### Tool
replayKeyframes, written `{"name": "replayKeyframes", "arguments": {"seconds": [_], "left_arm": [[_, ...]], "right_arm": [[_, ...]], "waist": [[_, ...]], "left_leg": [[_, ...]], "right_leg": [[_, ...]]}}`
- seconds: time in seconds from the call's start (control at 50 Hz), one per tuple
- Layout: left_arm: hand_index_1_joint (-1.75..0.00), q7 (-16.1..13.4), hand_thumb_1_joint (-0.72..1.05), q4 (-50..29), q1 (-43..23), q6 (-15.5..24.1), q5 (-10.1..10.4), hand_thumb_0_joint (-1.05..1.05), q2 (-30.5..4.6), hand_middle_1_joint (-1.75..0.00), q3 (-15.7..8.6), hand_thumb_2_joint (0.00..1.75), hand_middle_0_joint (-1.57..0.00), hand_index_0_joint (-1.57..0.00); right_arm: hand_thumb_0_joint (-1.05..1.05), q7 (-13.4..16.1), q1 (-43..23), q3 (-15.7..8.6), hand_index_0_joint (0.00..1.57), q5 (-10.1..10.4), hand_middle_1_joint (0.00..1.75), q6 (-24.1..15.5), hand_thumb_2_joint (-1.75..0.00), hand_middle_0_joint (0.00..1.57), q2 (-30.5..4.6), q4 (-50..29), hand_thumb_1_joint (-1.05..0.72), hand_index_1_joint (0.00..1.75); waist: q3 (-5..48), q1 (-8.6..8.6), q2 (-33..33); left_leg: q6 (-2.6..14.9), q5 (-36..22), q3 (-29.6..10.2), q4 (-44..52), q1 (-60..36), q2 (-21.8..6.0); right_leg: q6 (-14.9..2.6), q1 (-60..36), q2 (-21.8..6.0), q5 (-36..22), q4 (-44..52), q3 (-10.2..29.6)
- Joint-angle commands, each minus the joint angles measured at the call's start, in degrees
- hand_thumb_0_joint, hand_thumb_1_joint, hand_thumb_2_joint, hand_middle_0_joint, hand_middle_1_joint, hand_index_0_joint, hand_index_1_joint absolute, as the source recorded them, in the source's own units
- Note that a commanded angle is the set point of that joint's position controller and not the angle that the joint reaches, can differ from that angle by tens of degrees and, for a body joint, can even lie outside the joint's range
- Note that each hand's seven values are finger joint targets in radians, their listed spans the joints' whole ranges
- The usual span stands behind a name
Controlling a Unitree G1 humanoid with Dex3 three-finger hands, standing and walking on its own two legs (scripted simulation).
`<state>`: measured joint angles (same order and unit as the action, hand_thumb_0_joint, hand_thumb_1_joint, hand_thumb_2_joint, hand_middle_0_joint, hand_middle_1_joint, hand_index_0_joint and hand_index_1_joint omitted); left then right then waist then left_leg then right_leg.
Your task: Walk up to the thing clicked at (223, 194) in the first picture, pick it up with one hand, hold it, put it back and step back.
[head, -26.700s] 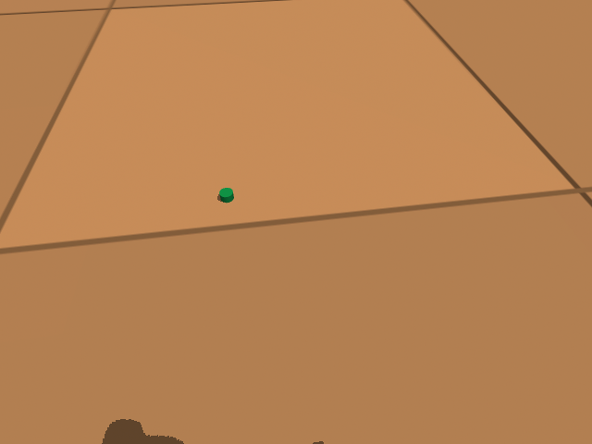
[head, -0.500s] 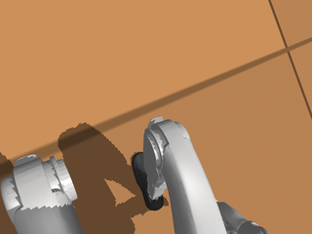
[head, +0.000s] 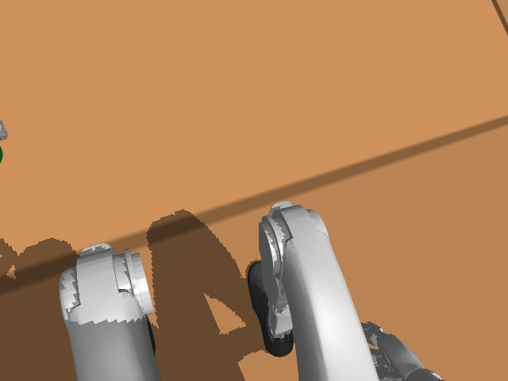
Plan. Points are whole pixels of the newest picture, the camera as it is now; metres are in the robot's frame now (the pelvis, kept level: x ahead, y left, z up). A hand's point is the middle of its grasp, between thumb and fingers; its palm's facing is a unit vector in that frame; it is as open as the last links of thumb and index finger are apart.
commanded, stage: settle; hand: left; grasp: from above
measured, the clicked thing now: out of the picture +0.48 +0.35 -0.19
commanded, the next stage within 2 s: lift in 0.04 s
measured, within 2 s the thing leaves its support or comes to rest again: neither
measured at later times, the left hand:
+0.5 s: hand out of the picture +0.44 +0.34 -0.10, palm faces -0.45 -0.10 -0.89, open 7.8 cm
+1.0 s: hand out of the picture +0.37 +0.32 +0.07, palm faces -0.41 -0.13 -0.90, open 7.8 cm
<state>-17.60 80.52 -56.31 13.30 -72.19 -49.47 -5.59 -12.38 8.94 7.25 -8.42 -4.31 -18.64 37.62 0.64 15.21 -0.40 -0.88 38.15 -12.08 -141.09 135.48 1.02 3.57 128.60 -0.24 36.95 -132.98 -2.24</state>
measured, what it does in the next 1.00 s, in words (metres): rises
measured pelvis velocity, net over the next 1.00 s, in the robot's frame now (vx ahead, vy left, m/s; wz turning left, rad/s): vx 0.00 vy -0.01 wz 0.11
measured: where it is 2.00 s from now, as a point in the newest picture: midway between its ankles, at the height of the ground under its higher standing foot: (212, 349)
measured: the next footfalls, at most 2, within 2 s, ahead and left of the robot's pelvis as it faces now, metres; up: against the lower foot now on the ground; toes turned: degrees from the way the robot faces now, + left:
none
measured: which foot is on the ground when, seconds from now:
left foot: down 0.00-1.00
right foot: down 0.00-1.00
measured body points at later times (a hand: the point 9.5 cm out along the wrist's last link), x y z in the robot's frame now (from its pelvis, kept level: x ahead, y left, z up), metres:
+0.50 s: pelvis +0.00 +0.00 +0.04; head +0.22 +0.08 +0.42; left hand +0.46 +0.34 -0.05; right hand +0.07 -0.28 -0.06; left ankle +0.07 +0.13 -0.28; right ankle +0.12 -0.15 -0.28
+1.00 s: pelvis +0.00 -0.01 +0.16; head +0.16 +0.05 +0.58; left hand +0.39 +0.33 +0.13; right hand +0.15 -0.26 +0.04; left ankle +0.07 +0.13 -0.28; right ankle +0.12 -0.15 -0.28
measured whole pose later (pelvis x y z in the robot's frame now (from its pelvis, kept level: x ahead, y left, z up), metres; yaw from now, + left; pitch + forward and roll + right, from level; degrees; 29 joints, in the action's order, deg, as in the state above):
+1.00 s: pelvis +0.00 -0.01 +0.16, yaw +6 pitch +31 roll -6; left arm -2.5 42.9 -30.5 5.4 -58.3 -35.5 -0.4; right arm -2.8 8.2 -1.0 -0.3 3.2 -15.0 35.9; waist 10.1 6.1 2.5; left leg -0.7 35.7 -6.1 -110.7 106.6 -1.2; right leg 4.2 103.0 -2.4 34.4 -106.1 -0.5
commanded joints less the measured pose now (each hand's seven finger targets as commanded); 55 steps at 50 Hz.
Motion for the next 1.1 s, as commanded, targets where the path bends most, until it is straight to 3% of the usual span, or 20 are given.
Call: {"name": "replayKeyframes", "arguments": {"seconds": [0.0, 0.1, 0.2, 0.28, 0.3, 0.34, 0.54, 0.62, 0.68, 0.7, 0.74, 0.76, 0.8, 0.82, 0.86, 0.9, 0.98, 1.02, 1.04, 1.08], "left_arm": [[-0.71, -1.40, 0.89, -10.73, -18.68, -0.06, 0.92, 0.00, -15.53, -0.81, -2.12, 0.60, -1.05, -1.15], [-0.71, -0.14, 0.87, -11.62, -19.71, 0.11, 1.32, 0.00, -14.09, -0.80, -1.63, 0.63, -1.06, -1.14], [-0.65, 0.98, 0.79, -11.80, -16.17, -0.33, 2.00, 0.00, -13.86, -0.73, -2.32, 0.56, -1.01, -1.09], [-0.66, 2.77, 0.74, -15.54, -15.75, -1.67, 4.02, 0.00, -13.39, -0.75, -2.63, 0.56, -0.97, -1.06], [-0.66, 3.11, 0.75, -17.62, -16.30, -1.88, 4.15, 0.00, -14.84, -0.75, -3.62, 0.54, -0.97, -1.06], [-0.67, 4.36, 0.77, -18.45, -14.53, -2.32, 5.02, 0.00, -12.52, -0.76, -2.62, 0.55, -0.98, -1.07], [-0.68, 8.63, 0.78, -30.21, -8.77, -3.01, 8.04, 0.00, -10.05, -0.78, -2.81, 0.57, -0.97, -1.07], [-0.68, 10.09, 0.78, -32.62, -4.62, -3.59, 9.96, 0.00, -6.01, -0.79, -1.08, 0.56, -0.96, -1.07], [-0.69, 10.83, 0.77, -34.48, 0.06, -4.51, 10.68, 0.00, -6.75, -0.82, -1.80, 0.54, -0.93, -1.05], [-0.68, 11.27, 0.79, -37.14, -0.70, -4.62, 11.31, 0.00, -4.59, -0.80, -0.37, 0.54, -0.94, -1.06], [-0.69, 11.79, 0.78, -40.23, -0.11, -5.16, 11.96, 0.00, -4.20, -0.81, -0.07, 0.54, -0.93, -1.05], [-0.69, 11.80, 0.76, -40.35, 2.91, -5.51, 12.54, 0.00, -4.83, -0.81, -1.22, 0.52, -0.92, -1.04], [-0.68, 12.42, 0.77, -44.16, 2.54, -5.80, 13.21, 0.00, -2.62, -0.81, 0.50, 0.51, -0.92, -1.04], [-0.68, 12.37, 0.76, -44.75, 3.25, -6.18, 13.42, 0.00, -4.30, -0.80, -0.92, 0.52, -0.92, -1.04], [-0.66, 12.32, 0.74, -46.52, 6.37, -6.86, 13.97, 0.00, -3.90, -0.78, -1.25, 0.51, -0.91, -1.03], [-0.66, 12.69, 0.76, -49.05, 6.54, -7.48, 14.46, 0.00, -1.16, -0.78, 0.70, 0.51, -0.92, -1.03], [-0.66, 13.11, 0.75, -51.32, 12.01, -9.08, 15.89, 0.00, 0.09, -0.79, 0.73, 0.49, -0.91, -1.03], [-0.65, 13.62, 0.74, -53.16, 13.27, -9.90, 15.87, 0.00, 2.78, -0.78, 3.07, 0.48, -0.90, -1.03], [-0.65, 13.47, 0.74, -53.75, 14.28, -10.27, 16.21, 0.00, 0.54, -0.78, 1.19, 0.47, -0.89, -1.02], [-0.65, 13.37, 0.74, -54.46, 16.81, -11.03, 16.31, 0.00, 2.18, -0.78, 2.08, 0.46, -0.90, -1.03]], "right_arm": [[0.00, 1.57, 11.18, -6.07, 0.20, 0.51, 0.30, 0.81, -0.90, 0.20, -15.64, -0.84, -0.90, 0.30], [0.00, 2.64, 12.21, -6.46, 0.20, 0.67, 0.30, 1.45, -0.90, 0.20, -15.16, -0.76, -0.90, 0.30], [0.00, 3.33, 12.81, -7.10, 0.20, 1.22, 0.30, 1.82, -0.90, 0.20, -14.67, -0.72, -0.90, 0.30], [0.00, 3.64, 13.24, -8.09, 0.20, 2.08, 0.30, 2.46, -0.90, 0.20, -14.00, -0.70, -0.90, 0.30], [0.00, 3.86, 13.34, -8.50, 0.20, 2.42, 0.30, 2.74, -0.90, 0.20, -14.32, -0.52, -0.90, 0.30], [0.00, 4.04, 13.10, -9.09, 0.20, 2.85, 0.30, 3.19, -0.90, 0.20, -13.42, -0.62, -0.90, 0.30], [0.00, 5.76, 12.52, -11.76, 0.20, 4.96, 0.30, 4.94, -0.90, 0.20, -12.38, -1.99, -0.90, 0.30], [0.00, 6.37, 11.78, -11.92, 0.20, 5.74, 0.30, 5.27, -0.90, 0.20, -11.18, -2.84, -0.90, 0.30], [0.00, 7.05, 10.94, -12.30, 0.20, 6.49, 0.30, 5.50, -0.90, 0.20, -11.05, -3.67, -0.90, 0.30], [0.00, 7.27, 10.51, -12.47, 0.20, 6.60, 0.30, 5.56, -0.90, 0.20, -10.76, -3.95, -0.90, 0.30], [0.00, 7.88, 10.10, -12.72, 0.20, 7.02, 0.30, 5.76, -0.90, 0.20, -10.41, -4.54, -0.90, 0.30], [0.00, 8.15, 9.70, -12.80, 0.20, 7.33, 0.30, 5.85, -0.90, 0.20, -10.28, -4.62, -0.90, 0.30], [0.00, 8.62, 9.08, -12.91, 0.20, 7.39, 0.30, 5.94, -0.90, 0.20, -9.59, -4.83, -0.90, 0.30], [0.00, 8.96, 8.70, -12.98, 0.20, 7.55, 0.30, 6.00, -0.90, 0.20, -9.63, -4.76, -0.90, 0.30], [0.00, 9.48, 7.92, -13.09, 0.20, 7.88, 0.30, 6.22, -0.90, 0.20, -9.20, -5.34, -0.90, 0.30], [0.00, 10.09, 7.12, -13.01, 0.20, 7.94, 0.30, 6.27, -0.90, 0.20, -8.42, -5.56, -0.90, 0.30], [0.00, 11.34, 5.52, -12.84, 0.20, 8.45, 0.30, 6.29, -0.90, 0.20, -7.63, -5.69, -0.90, 0.30], [0.00, 12.01, 4.82, -12.62, 0.20, 8.77, 0.30, 6.23, -0.90, 0.20, -7.04, -5.75, -0.90, 0.30], [0.00, 12.30, 4.55, -12.56, 0.20, 8.99, 0.30, 6.22, -0.90, 0.20, -7.13, -5.85, -0.90, 0.30], [0.00, 12.73, 3.88, -12.14, 0.20, 9.27, 0.30, 6.17, -0.90, 0.20, -6.15, -5.91, -0.90, 0.30]], "waist": [[38.77, 0.73, 21.59], [38.04, 1.34, 20.63], [39.44, -0.34, 21.10], [43.29, -1.57, 22.29], [44.26, -2.21, 22.46], [44.68, -2.38, 21.68], [46.08, -4.88, 19.15], [43.30, -4.99, 16.86], [45.02, -6.92, 16.61], [44.76, -6.39, 16.90], [46.05, -6.60, 16.73], [45.70, -7.58, 15.55], [46.08, -6.87, 15.90], [46.20, -7.58, 15.20], [45.48, -8.37, 14.61], [44.92, -7.86, 14.31], [42.84, -8.99, 12.30], [40.32, -8.94, 12.82], [40.31, -9.69, 11.57], [39.52, -9.96, 9.69]], "left_leg": [[1.53, -6.56, 7.13, 17.36, -31.75, -0.08], [1.70, -7.05, 7.65, 17.54, -31.08, 0.21], [1.48, -7.00, 7.81, 19.84, -33.40, 0.29], [1.65, -8.45, 8.42, 21.66, -35.96, 0.14], [1.63, -8.76, 8.32, 22.17, -36.45, 0.29], [1.93, -8.42, 8.76, 23.09, -36.66, 0.19], [2.16, -6.35, 7.57, 30.15, -41.36, -0.09], [2.60, -3.57, 7.12, 34.01, -41.83, -0.33], [2.48, -3.30, 6.25, 37.53, -45.60, -0.65], [2.43, -3.41, 6.22, 38.49, -46.08, -0.70], [2.45, -4.02, 6.42, 40.19, -48.62, -0.83], [2.38, -4.22, 6.28, 41.23, -49.78, -0.81], [2.29, -6.25, 7.09, 42.49, -51.87, -0.90], [2.38, -5.89, 6.83, 43.49, -52.88, -0.98], [2.29, -5.61, 6.83, 46.05, -55.00, -1.14], [2.29, -4.94, 7.36, 48.35, -57.51, -1.52], [2.32, -4.70, 7.97, 53.20, -61.08, -1.67], [2.09, -3.02, 7.81, 56.78, -63.51, -2.06], [2.28, -2.34, 7.85, 58.03, -64.47, -2.07], [2.41, -3.25, 9.06, 59.84, -66.03, -1.74]], "right_leg": [[-5.61, -15.84, 1.96, -9.11, 11.84, -7.90], [-5.69, -15.78, 1.63, -9.00, 13.07, -7.56], [-5.86, -17.03, 1.26, -8.79, 13.81, -7.18], [-5.83, -18.81, 1.08, -10.35, 14.77, -6.64], [-5.93, -18.76, 0.93, -10.46, 15.03, -6.44], [-5.75, -20.07, 0.97, -10.52, 16.02, -6.00], [-5.68, -23.29, 0.37, -9.11, 20.79, -5.00], [-5.20, -25.74, 0.45, -7.87, 24.15, -4.67], [-5.14, -28.34, 0.62, -7.93, 25.84, -4.57], [-5.11, -28.62, 0.48, -8.17, 26.65, -4.40], [-5.05, -30.98, 0.62, -8.69, 28.56, -4.21], [-4.95, -32.33, 0.53, -8.67, 29.59, -4.05], [-4.93, -34.60, 0.50, -10.00, 31.73, -3.57], [-4.86, -35.74, 0.48, -9.83, 32.50, -3.46], [-4.73, -38.02, 0.44, -9.47, 34.67, -3.26], [-4.62, -40.55, 0.65, -9.14, 37.59, -3.08], [-4.34, -46.53, 0.60, -8.70, 42.99, -2.31], [-4.25, -48.85, 0.90, -7.75, 45.57, -2.35], [-4.16, -50.94, 1.01, -6.92, 47.31, -2.19], [-4.14, -55.41, 1.16, -7.04, 50.73, -1.56]]}}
